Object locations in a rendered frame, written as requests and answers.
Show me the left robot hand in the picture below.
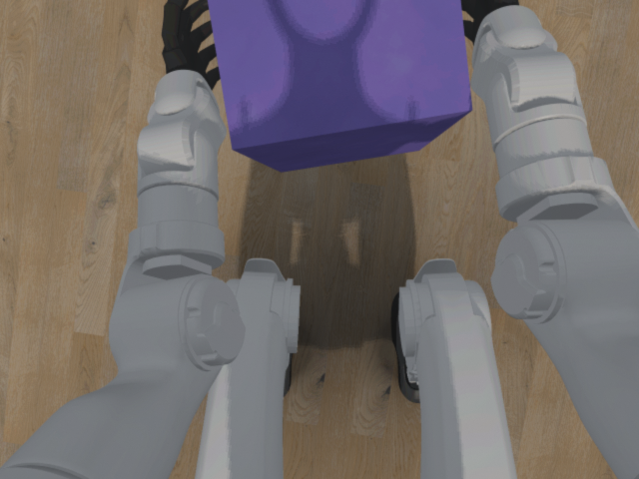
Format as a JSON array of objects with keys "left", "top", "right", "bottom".
[{"left": 162, "top": 0, "right": 221, "bottom": 91}]

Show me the robot left foot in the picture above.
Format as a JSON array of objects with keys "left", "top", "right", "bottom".
[{"left": 284, "top": 353, "right": 293, "bottom": 396}]

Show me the left robot upper arm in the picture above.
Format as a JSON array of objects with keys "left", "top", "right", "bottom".
[{"left": 0, "top": 273, "right": 246, "bottom": 479}]

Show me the right robot upper arm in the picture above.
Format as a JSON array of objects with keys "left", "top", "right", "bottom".
[{"left": 490, "top": 219, "right": 639, "bottom": 479}]

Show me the right robot hand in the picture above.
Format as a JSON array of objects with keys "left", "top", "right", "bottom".
[{"left": 461, "top": 0, "right": 519, "bottom": 46}]

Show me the carton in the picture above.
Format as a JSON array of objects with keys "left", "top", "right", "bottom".
[{"left": 208, "top": 0, "right": 472, "bottom": 173}]

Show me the robot foot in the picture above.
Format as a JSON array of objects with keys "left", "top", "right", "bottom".
[
  {"left": 391, "top": 293, "right": 420, "bottom": 403},
  {"left": 284, "top": 353, "right": 293, "bottom": 396}
]

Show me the right robot forearm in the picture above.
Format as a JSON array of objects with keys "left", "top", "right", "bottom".
[{"left": 470, "top": 5, "right": 639, "bottom": 233}]

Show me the left robot forearm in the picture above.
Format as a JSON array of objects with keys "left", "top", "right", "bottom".
[{"left": 109, "top": 70, "right": 227, "bottom": 354}]

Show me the robot right foot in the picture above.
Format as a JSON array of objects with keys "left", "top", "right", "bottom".
[{"left": 391, "top": 293, "right": 420, "bottom": 403}]

